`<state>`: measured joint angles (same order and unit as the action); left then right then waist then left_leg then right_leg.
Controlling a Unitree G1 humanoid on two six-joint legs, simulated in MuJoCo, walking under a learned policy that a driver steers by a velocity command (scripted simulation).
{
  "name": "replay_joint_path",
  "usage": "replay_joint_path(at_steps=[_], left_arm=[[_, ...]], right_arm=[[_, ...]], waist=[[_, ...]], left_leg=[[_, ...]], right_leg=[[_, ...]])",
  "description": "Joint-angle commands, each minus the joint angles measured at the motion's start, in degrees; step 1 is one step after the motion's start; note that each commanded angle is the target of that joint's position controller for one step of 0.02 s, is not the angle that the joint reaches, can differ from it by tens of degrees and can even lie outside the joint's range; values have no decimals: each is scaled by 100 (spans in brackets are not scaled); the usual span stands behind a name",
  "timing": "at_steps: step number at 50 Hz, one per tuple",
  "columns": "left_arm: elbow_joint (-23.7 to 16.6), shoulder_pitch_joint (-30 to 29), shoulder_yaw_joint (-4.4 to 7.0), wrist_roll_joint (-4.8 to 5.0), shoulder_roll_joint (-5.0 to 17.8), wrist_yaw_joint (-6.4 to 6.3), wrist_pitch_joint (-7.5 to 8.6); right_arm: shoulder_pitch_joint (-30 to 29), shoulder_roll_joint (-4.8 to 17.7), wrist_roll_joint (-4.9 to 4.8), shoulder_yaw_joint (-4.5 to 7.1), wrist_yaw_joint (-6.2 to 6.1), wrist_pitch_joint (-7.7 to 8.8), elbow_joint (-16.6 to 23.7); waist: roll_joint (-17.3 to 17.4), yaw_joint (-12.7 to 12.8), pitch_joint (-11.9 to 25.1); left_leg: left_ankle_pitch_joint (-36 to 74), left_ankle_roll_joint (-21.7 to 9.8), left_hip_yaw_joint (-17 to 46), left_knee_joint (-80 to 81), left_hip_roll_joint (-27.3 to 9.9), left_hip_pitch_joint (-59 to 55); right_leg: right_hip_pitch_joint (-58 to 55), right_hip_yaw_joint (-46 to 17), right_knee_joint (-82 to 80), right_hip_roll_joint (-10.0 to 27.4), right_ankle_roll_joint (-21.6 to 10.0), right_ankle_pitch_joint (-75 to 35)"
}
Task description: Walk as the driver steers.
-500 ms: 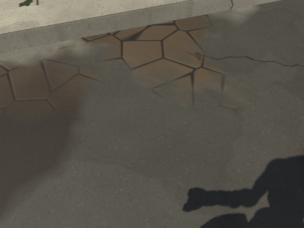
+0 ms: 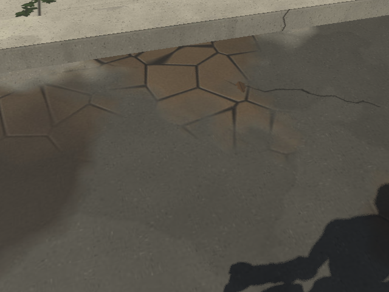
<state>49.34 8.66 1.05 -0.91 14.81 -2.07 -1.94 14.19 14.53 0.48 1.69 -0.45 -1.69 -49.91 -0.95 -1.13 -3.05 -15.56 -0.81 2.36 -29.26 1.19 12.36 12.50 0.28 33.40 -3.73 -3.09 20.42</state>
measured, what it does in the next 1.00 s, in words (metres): steps on the spot, turning left: right foot, then left foot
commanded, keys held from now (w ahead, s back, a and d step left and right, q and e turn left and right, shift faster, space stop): q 0.68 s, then no key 0.02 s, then w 0.24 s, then w+e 0.06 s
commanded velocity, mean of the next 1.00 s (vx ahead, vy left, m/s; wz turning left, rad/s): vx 0.07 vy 0.00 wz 0.44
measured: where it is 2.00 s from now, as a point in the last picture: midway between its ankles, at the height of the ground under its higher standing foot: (162, 283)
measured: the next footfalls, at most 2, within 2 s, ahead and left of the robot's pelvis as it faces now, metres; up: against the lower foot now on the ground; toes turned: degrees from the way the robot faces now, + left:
right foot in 0.22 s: +0.03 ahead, -0.11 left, +0.00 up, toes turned +11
left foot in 0.68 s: -0.04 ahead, +0.08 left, +0.00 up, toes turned +26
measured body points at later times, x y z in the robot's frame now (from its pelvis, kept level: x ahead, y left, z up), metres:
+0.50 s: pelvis -0.02 -0.04 +0.01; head +0.02 -0.05 +0.46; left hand -0.01 +0.25 -0.10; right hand +0.16 -0.27 -0.13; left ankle -0.08 +0.08 -0.67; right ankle -0.01 -0.12 -0.74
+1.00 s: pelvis +0.01 +0.02 +0.01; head +0.00 +0.04 +0.46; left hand -0.05 +0.31 -0.12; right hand +0.18 -0.19 -0.11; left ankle -0.07 +0.06 -0.74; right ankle +0.12 -0.09 -0.68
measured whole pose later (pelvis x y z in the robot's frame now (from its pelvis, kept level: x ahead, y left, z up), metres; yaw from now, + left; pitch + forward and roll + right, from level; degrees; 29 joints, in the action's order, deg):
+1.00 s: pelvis +0.01 +0.02 +0.01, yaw +28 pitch +0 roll +0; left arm 48.3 14.0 3.5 -2.2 17.4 2.4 -1.2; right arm 18.8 13.9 1.1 1.6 0.6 1.6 -49.6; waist -2.6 -0.3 -0.6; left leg -11.2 -5.1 1.4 -12.5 4.5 1.1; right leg 28.5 0.5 50.7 4.1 1.4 12.4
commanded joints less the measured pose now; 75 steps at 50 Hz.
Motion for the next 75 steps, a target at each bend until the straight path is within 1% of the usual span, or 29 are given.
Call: replay_joint_path(at_steps=[1,3,8,10,11,12,13,14,16,19,23,31,33,34,35,36,38,41,44,53,60,62,64,65,66,67,68,70,75], left_arm=[[-364,-93,207,37,609,-12,-10],[-402,-49,211,44,559,28,-3],[-467,129,176,93,502,5,82],[-368,635,190,73,502,-37,121],[-345,788,255,8,753,-88,153],[-429,830,352,-92,1289,-129,149],[-590,374,438,-111,1707,-87,100],[-664,298,339,-151,1310,-49,112],[-801,-181,199,-88,805,-35,153],[-762,163,209,-54,824,-77,209],[-631,693,283,-56,955,-61,189],[-636,512,410,-79,1191,103,151],[-635,373,437,-2,1221,116,111],[-584,521,436,-5,1161,125,96],[-723,729,337,-72,751,158,53],[-1039,279,261,-110,626,79,-40],[-937,130,322,-82,861,164,-66],[-664,311,360,-191,918,367,62],[-519,370,333,-165,741,443,123],[-624,-336,288,-82,540,477,252],[-939,-775,223,-112,435,565,323],[-956,-545,234,-92,441,556,325],[-605,706,361,-116,599,489,379],[-343,1646,502,-191,950,418,419],[-380,1973,664,-205,1681,340,433],[-363,1836,634,29,1619,374,413],[-353,1412,599,47,1431,356,386],[-448,890,481,38,975,336,416],[-347,1045,437,126,894,294,577]], right_arm=[[95,1126,66,286,1,91,286],[-90,1170,31,353,-61,39,283],[-304,1159,7,464,11,-114,345],[-646,1182,-34,496,44,-164,436],[-639,1023,-56,462,47,-153,500],[-302,548,-30,358,55,-122,551],[-357,689,35,386,-10,-132,614],[-401,1012,98,455,-12,-144,561],[-129,971,63,499,79,-190,323],[-189,855,75,446,227,-228,321],[-687,754,34,371,305,-281,577],[-797,640,-57,284,342,-268,899],[-539,609,-4,283,310,-201,876],[-318,770,74,322,243,-122,818],[-172,1390,157,434,162,-19,858],[276,1895,20,588,168,-11,804],[159,1161,-15,393,143,-23,698],[-202,748,35,217,41,71,697],[186,867,34,224,85,295,472],[871,875,115,223,29,538,31],[954,821,150,209,-29,662,-203],[838,931,145,220,-24,660,-221],[811,1051,106,228,-25,605,-249],[821,1005,109,183,-39,611,-149],[936,347,55,32,50,658,209],[663,715,151,112,82,718,276],[300,826,112,143,117,747,375],[181,705,137,99,119,772,374],[93,555,282,64,177,393,520]], waist=[[1178,-50,202],[889,118,190],[1064,46,540],[1010,338,609],[621,343,587],[-757,180,610],[-1398,146,366],[-748,84,167],[-377,-206,6],[-616,-3,232],[-690,331,314],[-911,307,426],[-698,63,491],[-190,-63,579],[1355,43,640],[1592,-267,698],[794,-152,217],[937,23,-68],[529,38,42],[522,-249,-380],[552,-212,-565],[601,-36,-344],[416,545,493],[83,903,1054],[-1318,740,1534],[-915,716,1716],[-450,506,888],[165,193,257],[-80,-23,236]], left_leg=[[2829,-1481,2332,1203,-1817,-318],[2457,-1289,1946,1147,-1442,-323],[2167,-944,1847,907,-1009,-311],[1773,-638,1863,619,-771,150],[903,-326,1713,282,-469,674],[-617,-31,950,-921,242,1412],[-1814,60,243,-1917,603,1818],[-1677,1,502,-2723,273,1670],[-1043,29,374,-3344,169,1611],[-782,257,74,-3355,125,1826],[-911,375,-95,-2678,15,1939],[-998,48,-692,-987,-2,640],[-193,-100,-760,137,75,-38],[458,-205,-319,899,-32,-664],[1638,-531,1649,1401,-1492,-1469],[2201,-1573,2770,1315,-2444,-1160],[-76,-1591,2102,1660,-1860,-954],[-791,-1123,1565,2170,-1121,-977],[-128,-1120,1349,2214,-1128,-1259],[-163,-1236,912,2566,-1470,-1536],[1695,-1010,8,2114,-1660,-1703],[3360,-850,-361,1499,-1579,-1532],[5083,-627,-864,-508,-1307,-1194],[4024,-443,-1049,-2050,-1102,-139],[-49,-107,-1130,-4262,-101,1893],[-1160,-175,60,-4898,138,2596],[-624,-232,191,-4962,-241,2926],[27,-192,90,-4135,-644,2467],[303,232,-151,-3325,-699,2243]], right_leg=[[905,-184,1596,-87,84,1175],[1095,-333,1753,108,176,928],[477,-106,358,-40,375,408],[-383,0,-973,-96,327,-416],[-872,-409,-1671,291,244,-476],[-1274,-1984,-2320,1824,-35,170],[-370,-2808,-2404,2640,-711,-201],[-25,-2652,-2310,2596,-957,-722],[-34,-1424,-2024,1896,-749,-1584],[-784,-673,-1676,1626,-733,-2941],[-1433,-545,-1500,1933,-929,-3309],[-910,18,-986,2121,-790,-3612],[-556,299,-444,2043,-472,-3070],[-58,554,208,1866,-127,-2283],[1289,997,1703,1218,267,242],[2024,447,2556,385,393,1787],[2298,-112,2891,749,335,968],[2230,-9,2461,787,375,-232],[2262,32,2240,768,414,-627],[2893,-73,1282,752,369,-1002],[2606,160,588,650,-62,-897],[1729,540,292,375,-298,-650],[-48,768,-182,-172,-558,-709],[-1472,-25,-420,258,-793,-286],[-2731,-3280,-1244,2085,-1510,856],[-2746,-4893,-2050,2350,-1714,541],[-2156,-3808,-1884,2190,-1576,227],[-929,-2500,-1942,1624,-1226,-1245],[-321,-1624,-2173,1035,-1171,-2662]])
Over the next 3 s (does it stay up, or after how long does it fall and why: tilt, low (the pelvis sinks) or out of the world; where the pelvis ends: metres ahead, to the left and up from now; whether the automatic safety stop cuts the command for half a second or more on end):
stays up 0.75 0.12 0.01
